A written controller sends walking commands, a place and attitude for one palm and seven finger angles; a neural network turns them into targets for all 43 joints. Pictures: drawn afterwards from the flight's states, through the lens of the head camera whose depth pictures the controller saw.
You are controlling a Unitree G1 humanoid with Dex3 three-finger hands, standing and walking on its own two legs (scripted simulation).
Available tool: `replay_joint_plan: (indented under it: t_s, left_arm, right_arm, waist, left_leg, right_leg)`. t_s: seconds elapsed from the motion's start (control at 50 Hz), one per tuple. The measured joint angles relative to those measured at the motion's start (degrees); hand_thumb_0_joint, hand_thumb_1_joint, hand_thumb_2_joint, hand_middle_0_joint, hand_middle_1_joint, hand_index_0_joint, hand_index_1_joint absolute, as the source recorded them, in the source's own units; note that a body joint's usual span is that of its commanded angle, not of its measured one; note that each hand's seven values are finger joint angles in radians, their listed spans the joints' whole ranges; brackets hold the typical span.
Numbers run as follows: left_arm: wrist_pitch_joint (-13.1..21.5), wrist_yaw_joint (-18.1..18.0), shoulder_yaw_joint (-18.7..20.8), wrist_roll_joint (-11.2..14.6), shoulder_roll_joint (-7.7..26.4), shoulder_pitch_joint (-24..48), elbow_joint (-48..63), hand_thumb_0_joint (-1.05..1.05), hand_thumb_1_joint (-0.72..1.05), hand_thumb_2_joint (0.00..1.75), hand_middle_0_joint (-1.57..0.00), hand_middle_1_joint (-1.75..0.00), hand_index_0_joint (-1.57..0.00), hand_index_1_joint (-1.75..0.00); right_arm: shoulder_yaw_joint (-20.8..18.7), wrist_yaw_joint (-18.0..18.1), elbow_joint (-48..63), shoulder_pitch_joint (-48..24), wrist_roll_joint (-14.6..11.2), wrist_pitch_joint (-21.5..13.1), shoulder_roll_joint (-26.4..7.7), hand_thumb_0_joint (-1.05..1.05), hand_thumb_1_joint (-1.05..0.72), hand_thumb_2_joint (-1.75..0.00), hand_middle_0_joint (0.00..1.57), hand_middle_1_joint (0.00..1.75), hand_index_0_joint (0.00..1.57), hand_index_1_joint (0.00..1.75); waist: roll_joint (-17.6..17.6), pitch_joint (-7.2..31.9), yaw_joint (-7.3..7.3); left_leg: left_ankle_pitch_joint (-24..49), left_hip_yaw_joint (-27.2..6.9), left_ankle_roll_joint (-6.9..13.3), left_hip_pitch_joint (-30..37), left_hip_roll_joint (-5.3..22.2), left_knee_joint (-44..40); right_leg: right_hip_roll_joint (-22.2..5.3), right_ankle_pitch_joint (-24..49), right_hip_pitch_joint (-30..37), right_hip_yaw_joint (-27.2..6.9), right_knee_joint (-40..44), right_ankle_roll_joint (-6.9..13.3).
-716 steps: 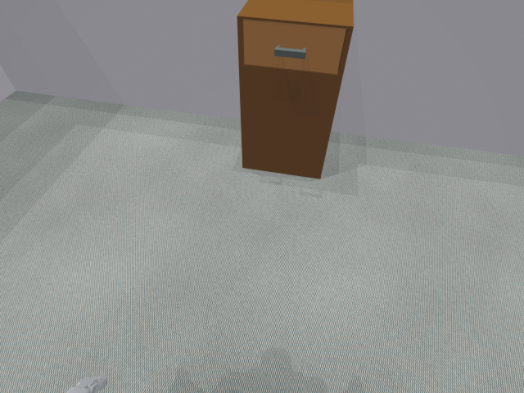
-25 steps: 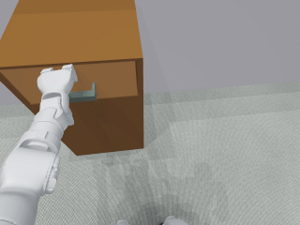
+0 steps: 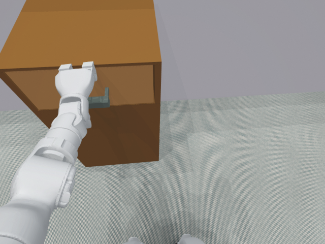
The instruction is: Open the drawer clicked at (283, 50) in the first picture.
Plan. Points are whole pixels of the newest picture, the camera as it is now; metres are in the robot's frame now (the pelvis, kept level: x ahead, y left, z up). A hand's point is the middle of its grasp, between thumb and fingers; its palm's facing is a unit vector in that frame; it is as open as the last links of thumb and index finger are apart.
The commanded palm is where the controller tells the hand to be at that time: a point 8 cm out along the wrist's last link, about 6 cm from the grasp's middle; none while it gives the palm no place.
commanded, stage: move the hooked fingers above the handle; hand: left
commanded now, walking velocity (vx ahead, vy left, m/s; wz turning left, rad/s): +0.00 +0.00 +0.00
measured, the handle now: (89, 97) +0.55 +0.19 -0.03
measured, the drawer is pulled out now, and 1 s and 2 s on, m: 0.00 0.00 0.00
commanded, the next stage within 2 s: lower the fingers behind the handle in 0.34 s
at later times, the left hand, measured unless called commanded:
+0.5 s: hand (79, 96) +0.50 +0.19 +0.03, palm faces +0.05 -0.02 -1.00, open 13.6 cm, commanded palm +0.49 +0.19 +0.08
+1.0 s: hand (80, 111) +0.48 +0.20 -0.01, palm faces -0.01 -0.03 -1.00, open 13.9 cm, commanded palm +0.48 +0.19 +0.04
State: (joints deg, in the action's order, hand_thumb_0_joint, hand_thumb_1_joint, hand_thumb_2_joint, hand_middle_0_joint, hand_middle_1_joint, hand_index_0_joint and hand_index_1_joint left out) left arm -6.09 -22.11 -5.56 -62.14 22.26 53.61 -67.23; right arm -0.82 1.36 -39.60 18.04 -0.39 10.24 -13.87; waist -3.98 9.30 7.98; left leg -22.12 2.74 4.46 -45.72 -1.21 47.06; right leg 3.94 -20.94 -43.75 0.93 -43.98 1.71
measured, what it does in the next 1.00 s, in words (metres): stands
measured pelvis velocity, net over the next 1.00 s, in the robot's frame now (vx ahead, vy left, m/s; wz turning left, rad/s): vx -0.01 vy -0.01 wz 0.01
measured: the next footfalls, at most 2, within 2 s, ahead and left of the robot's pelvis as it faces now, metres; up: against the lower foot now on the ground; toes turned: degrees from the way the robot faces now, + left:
none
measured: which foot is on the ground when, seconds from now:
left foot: down 0.00-1.00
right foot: down 0.00-1.00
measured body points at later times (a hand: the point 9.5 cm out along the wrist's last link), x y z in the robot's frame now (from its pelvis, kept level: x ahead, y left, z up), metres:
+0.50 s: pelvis +0.00 +0.00 -0.01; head +0.11 +0.00 +0.43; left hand +0.49 +0.19 +0.08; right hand +0.00 -0.28 -0.14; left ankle -0.01 +0.07 -0.70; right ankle -0.01 -0.10 -0.70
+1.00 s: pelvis -0.01 -0.01 -0.02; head +0.11 +0.00 +0.41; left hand +0.48 +0.20 +0.04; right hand -0.02 -0.28 -0.15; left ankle -0.01 +0.07 -0.70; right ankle -0.01 -0.10 -0.70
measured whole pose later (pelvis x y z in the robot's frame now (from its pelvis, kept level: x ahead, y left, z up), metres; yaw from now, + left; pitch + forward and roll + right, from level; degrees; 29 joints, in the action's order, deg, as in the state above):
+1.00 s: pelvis -0.01 -0.01 -0.02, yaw +1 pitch +24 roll -3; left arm 5.2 -23.4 -3.4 -63.6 27.2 49.9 -63.4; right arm -2.6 1.5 -40.2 21.5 1.3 6.5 -14.6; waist -3.5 9.9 7.4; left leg -24.5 1.6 4.0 -55.9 -0.9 55.9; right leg 4.1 -23.6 -53.5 2.7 -52.6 2.4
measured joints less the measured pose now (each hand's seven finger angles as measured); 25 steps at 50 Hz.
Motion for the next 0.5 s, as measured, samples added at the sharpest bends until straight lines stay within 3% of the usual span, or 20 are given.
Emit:
replay_joint_plan:
  t_s: [0.08, 0.16, 0.24, 0.32, 0.36, 0.42, 0.5]
  left_arm:
    - [0.24, 5.48, 0.04, 1.60, 1.32, 0.09, -1.46, 0.00, -0.49, 0.30, -0.35, -1.22, -0.34, -1.25]
    - [4.62, 8.80, 0.21, 1.31, 3.72, -1.83, 0.13, 0.00, -0.49, 0.30, -0.33, -1.21, -0.32, -1.23]
    - [10.54, 8.37, 0.37, 0.71, 4.39, -5.29, 4.89, 0.00, -0.49, 0.30, -0.33, -1.20, -0.32, -1.21]
    - [13.85, 4.34, 1.03, -0.33, 3.47, -7.34, 8.16, 0.00, -0.49, 0.30, -0.33, -1.20, -0.32, -1.21]
    - [13.64, 1.43, 1.64, -1.03, 3.17, -7.08, 8.51, 0.00, -0.49, 0.30, -0.33, -1.20, -0.32, -1.21]
    - [10.41, -2.12, 1.49, -1.29, 2.81, -4.84, 7.05, 0.00, -0.49, 0.30, -0.33, -1.20, -0.32, -1.21]
    - [4.33, -3.08, -0.14, 0.03, 1.71, -1.33, 3.29, 0.00, -0.49, 0.30, -0.33, -1.20, -0.35, -1.24]
  right_arm:
    - [1.04, 1.11, 1.31, 0.77, -0.70, -0.03, 0.74, 0.00, -0.90, -0.90, 0.20, 0.30, 0.21, 0.30]
    - [0.93, 1.94, 2.72, 2.34, -0.74, -1.07, 0.57, 0.00, -0.90, -0.90, 0.20, 0.30, 0.21, 0.30]
    - [-0.55, 1.96, 2.61, 4.14, -0.09, -2.07, -0.21, 0.00, -0.90, -0.90, 0.20, 0.30, 0.21, 0.30]
    - [-1.84, 1.24, 0.62, 4.76, 0.87, -2.63, -0.96, 0.00, -0.90, -0.90, 0.20, 0.30, 0.21, 0.30]
    - [-2.18, 0.78, -0.41, 4.39, 1.27, -2.75, -1.11, 0.00, -0.90, -0.90, 0.20, 0.30, 0.21, 0.30]
    - [-2.43, -0.01, -1.48, 3.39, 1.60, -2.81, -1.04, 0.00, -0.90, -0.90, 0.20, 0.30, 0.21, 0.30]
    - [-2.19, -0.80, -1.75, 2.22, 1.19, -2.14, -0.74, 0.00, -0.90, -0.90, 0.20, 0.30, 0.21, 0.30]
  waist:
    - [0.50, -0.40, 0.94]
    - [0.93, -1.02, 1.15]
    - [0.89, -1.36, -0.08]
    - [0.65, -0.81, -1.10]
    - [0.61, -0.46, -1.13]
    - [0.47, -0.25, -0.78]
    - [0.09, -0.15, -0.53]
  left_leg:
    - [0.88, 0.26, -0.14, 2.84, 0.14, -2.24]
    - [1.05, 0.28, -0.27, 2.96, 0.29, -2.33]
    - [0.53, 0.06, -0.28, 1.12, 0.26, -0.77]
    - [-0.37, -0.44, -0.26, -1.39, -0.02, 1.46]
    - [-0.82, -0.72, -0.30, -2.54, -0.13, 2.54]
    - [-1.21, -1.20, -0.41, -3.55, -0.25, 3.50]
    - [-0.98, -1.45, -0.49, -2.78, -0.18, 2.67]
  right_leg:
    - [0.17, 0.94, 2.64, -0.40, 2.07, 0.16]
    - [0.33, 1.16, 2.75, -0.42, 2.19, 0.36]
    - [0.28, 0.57, 1.03, -0.10, 0.71, 0.41]
    - [-0.02, -0.58, -1.26, 0.54, -1.50, 0.37]
    - [-0.14, -1.15, -2.31, 0.87, -2.56, 0.40]
    - [-0.25, -1.65, -3.08, 1.40, -3.34, 0.47]
    - [-0.14, -1.28, -2.13, 1.56, -2.17, 0.50]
